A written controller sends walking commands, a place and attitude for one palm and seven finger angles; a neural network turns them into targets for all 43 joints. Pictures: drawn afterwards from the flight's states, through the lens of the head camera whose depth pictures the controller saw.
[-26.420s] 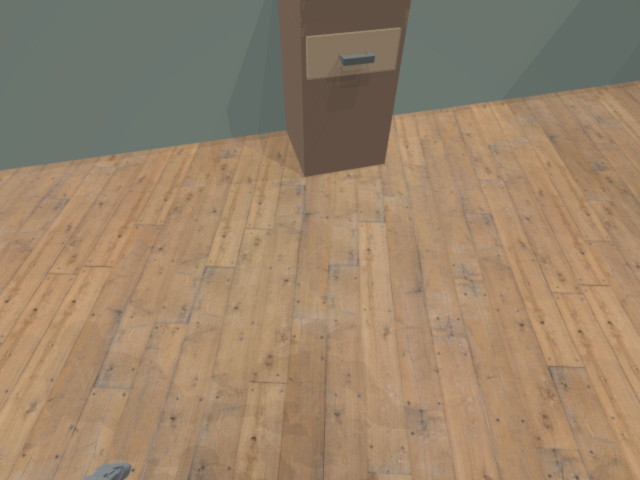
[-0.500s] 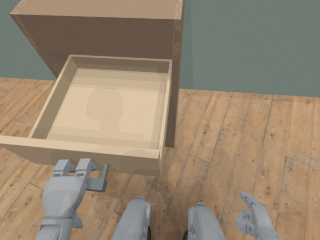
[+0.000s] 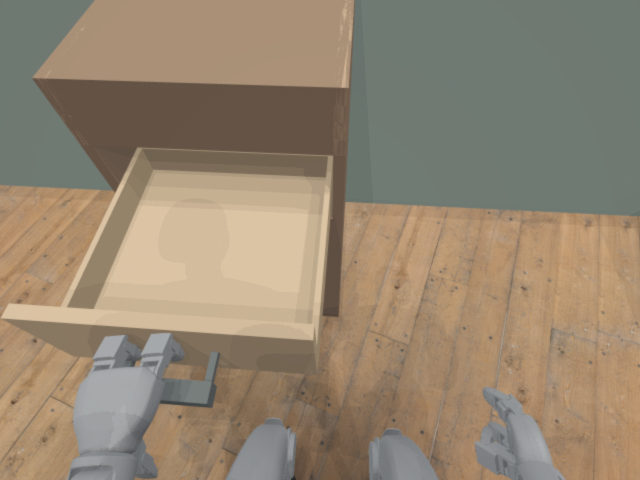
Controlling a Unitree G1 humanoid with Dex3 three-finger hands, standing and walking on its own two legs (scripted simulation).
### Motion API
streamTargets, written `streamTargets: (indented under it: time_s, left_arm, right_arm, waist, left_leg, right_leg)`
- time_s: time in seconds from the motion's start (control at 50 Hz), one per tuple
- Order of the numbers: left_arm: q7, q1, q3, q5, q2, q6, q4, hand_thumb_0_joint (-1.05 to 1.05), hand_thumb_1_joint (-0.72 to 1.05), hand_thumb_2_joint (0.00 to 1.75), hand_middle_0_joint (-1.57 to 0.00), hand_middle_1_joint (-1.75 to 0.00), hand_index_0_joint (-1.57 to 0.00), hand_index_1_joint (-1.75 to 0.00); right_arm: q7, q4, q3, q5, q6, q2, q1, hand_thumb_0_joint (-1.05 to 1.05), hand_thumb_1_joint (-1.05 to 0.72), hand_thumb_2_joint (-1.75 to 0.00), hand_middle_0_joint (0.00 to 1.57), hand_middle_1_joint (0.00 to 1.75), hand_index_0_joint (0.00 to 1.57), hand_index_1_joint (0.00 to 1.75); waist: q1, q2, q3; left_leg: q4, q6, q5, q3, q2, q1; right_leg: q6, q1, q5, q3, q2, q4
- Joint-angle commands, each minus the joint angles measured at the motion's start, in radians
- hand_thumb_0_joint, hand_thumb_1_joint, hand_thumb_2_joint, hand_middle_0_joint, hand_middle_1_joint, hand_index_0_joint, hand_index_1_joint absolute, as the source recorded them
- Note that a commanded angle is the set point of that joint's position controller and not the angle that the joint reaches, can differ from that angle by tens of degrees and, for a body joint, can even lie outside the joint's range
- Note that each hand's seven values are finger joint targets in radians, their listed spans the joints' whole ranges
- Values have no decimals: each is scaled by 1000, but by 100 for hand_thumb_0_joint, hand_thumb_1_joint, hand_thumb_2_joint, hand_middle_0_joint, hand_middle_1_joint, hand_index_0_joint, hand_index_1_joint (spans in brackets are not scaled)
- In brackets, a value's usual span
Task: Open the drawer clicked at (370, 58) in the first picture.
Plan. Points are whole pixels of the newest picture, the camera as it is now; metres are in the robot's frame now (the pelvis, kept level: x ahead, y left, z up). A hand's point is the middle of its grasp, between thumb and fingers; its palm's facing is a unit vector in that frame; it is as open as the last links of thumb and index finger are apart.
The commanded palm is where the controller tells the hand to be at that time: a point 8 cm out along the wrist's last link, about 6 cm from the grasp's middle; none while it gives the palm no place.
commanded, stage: lift the hand off the handle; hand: left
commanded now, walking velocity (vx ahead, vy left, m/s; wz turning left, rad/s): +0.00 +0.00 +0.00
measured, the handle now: (168, 373) +0.26 +0.23 -0.07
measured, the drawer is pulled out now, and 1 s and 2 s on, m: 0.30 0.30 0.30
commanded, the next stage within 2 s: draw the hand back to the body in 1.70 s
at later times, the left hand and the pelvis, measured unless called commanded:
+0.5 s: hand (124, 399) +0.21 +0.25 -0.01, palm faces -0.05 -0.10 -0.99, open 13.6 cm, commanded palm +0.20 +0.24 +0.05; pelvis +0.02 +0.01 +0.02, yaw +0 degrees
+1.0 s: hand (113, 390) +0.21 +0.24 +0.04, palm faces -0.01 -0.11 -0.99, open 13.8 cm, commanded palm +0.20 +0.23 +0.09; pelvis +0.03 +0.01 +0.05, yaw +0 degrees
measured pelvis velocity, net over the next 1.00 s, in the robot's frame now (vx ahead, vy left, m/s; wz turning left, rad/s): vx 0.03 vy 0.01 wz -0.01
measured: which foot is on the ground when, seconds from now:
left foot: down 0.00-1.00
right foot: down 0.00-1.00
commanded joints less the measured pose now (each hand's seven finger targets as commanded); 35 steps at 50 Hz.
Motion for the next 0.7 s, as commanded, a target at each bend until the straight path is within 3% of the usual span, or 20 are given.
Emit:
streamTargets:
  time_s: [0.0,0.08,0.16,0.22,0.26,0.28,0.3,0.36,0.38,0.42,0.48,0.5,0.54,0.58,0.6,0.62,0.68]
  left_arm:
    - [42,-46,119,-26,160,12,-197,0,-50,30,-30,-120,-30,-120]
    - [27,-5,120,-31,164,8,-238,0,-50,30,-30,-120,-30,-120]
    - [11,11,117,-36,161,10,-226,0,-50,30,-30,-120,-30,-120]
    - [3,25,101,-28,149,0,-254,0,-50,30,-30,-120,-30,-120]
    - [-4,42,112,-39,157,4,-254,0,-50,30,-30,-120,-30,-120]
    - [-6,32,110,-34,156,1,-259,0,-50,30,-30,-120,-30,-120]
    - [-7,16,98,-33,151,2,-262,0,-50,30,-30,-120,-30,-120]
    - [-11,38,114,-32,167,-4,-303,0,-50,30,-30,-120,-30,-120]
    - [-12,54,93,-34,148,-1,-309,0,-50,30,-30,-120,-30,-120]
    - [-15,24,97,-35,156,-5,-332,0,-50,30,-30,-120,-30,-120]
    - [-17,90,111,-35,165,-4,-340,0,-50,30,-30,-120,-30,-120]
    - [-20,98,82,-39,135,0,-346,0,-50,30,-30,-120,-30,-120]
    - [-22,88,96,-37,149,2,-341,0,-50,30,-30,-120,-30,-120]
    - [-25,98,89,-33,146,5,-360,0,-50,30,-30,-120,-30,-120]
    - [-28,96,65,-40,124,9,-368,0,-50,30,-30,-120,-30,-120]
    - [-31,98,73,-38,136,7,-388,0,-50,30,-30,-120,-30,-120]
    - [-39,150,85,-44,146,14,-382,0,-50,30,-30,-120,-30,-120]
  right_arm:
    - [-2,-142,-37,3,-37,-106,-61,0,-90,-90,20,30,20,30]
    - [4,-154,-34,2,-33,-107,-56,0,-90,-90,20,30,20,30]
    - [7,-158,-32,3,-28,-110,-55,0,-90,-90,20,30,20,30]
    - [15,-167,-33,1,-24,-106,-51,0,-90,-90,20,30,20,30]
    - [15,-175,-33,4,-21,-108,-49,0,-90,-90,20,30,20,30]
    - [17,-176,-31,2,-19,-107,-48,0,-90,-90,20,30,20,30]
    - [14,-176,-33,4,-18,-107,-48,0,-90,-90,20,30,20,30]
    - [18,-187,-33,2,-16,-109,-43,0,-90,-90,20,30,20,30]
    - [24,-191,-31,2,-15,-105,-41,0,-90,-90,20,30,20,30]
    - [26,-190,-33,0,-12,-107,-39,0,-90,-90,20,30,20,30]
    - [30,-197,-30,0,-9,-105,-33,0,-90,-90,20,30,20,30]
    - [31,-203,-33,2,-8,-105,-36,0,-90,-90,20,30,20,30]
    - [34,-203,-33,3,-3,-106,-38,0,-90,-90,20,30,20,30]
    - [40,-211,-29,1,-1,-106,-36,0,-90,-90,20,30,20,30]
    - [39,-211,-33,4,-1,-106,-34,0,-90,-90,20,30,20,30]
    - [45,-215,-31,3,-1,-105,-32,0,-90,-90,20,30,20,30]
    - [48,-223,-27,6,3,-106,-31,0,-90,-90,20,30,20,30]
  waist:
    - [2,-2,-243]
    - [10,5,-279]
    - [3,-21,-219]
    - [8,-10,-239]
    - [4,-29,-207]
    - [4,-35,-223]
    - [0,-16,-189]
    - [16,9,-224]
    - [11,13,-227]
    - [7,-4,-226]
    - [18,-4,-230]
    - [11,4,-211]
    - [12,-4,-184]
    - [16,5,-207]
    - [10,6,-187]
    - [17,11,-210]
    - [21,-5,-191]
  left_leg:
    - [-176,45,184,26,-36,281]
    - [-196,44,226,27,-38,325]
    - [-212,45,216,22,-35,323]
    - [-222,43,223,26,-36,345]
    - [-233,46,216,25,-35,348]
    - [-232,45,212,27,-37,348]
    - [-239,45,209,23,-36,351]
    - [-251,44,254,23,-36,392]
    - [-254,43,259,27,-37,404]
    - [-258,42,260,21,-34,411]
    - [-266,41,301,24,-36,427]
    - [-270,42,301,23,-34,431]
    - [-279,41,281,20,-33,424]
    - [-288,39,296,22,-33,447]
    - [-295,41,304,19,-31,452]
    - [-297,39,317,21,-31,468]
    - [-310,38,329,21,-31,474]
  right_leg:
    - [-12,151,187,27,9,-249]
    - [-14,177,226,23,11,-249]
    - [-14,183,224,23,11,-275]
    - [-13,191,225,19,10,-277]
    - [-14,207,228,22,10,-295]
    - [-10,199,214,21,11,-291]
    - [-14,198,217,16,11,-296]
    - [-19,217,249,16,14,-293]
    - [-16,215,248,10,12,-296]
    - [-15,211,244,11,13,-299]
    - [-17,242,293,11,15,-301]
    - [-18,247,298,4,13,-306]
    - [-18,243,276,5,15,-314]
    - [-17,244,275,7,15,-316]
    - [-20,259,291,0,15,-321]
    - [-20,254,289,5,16,-321]
    - [-18,276,306,5,17,-331]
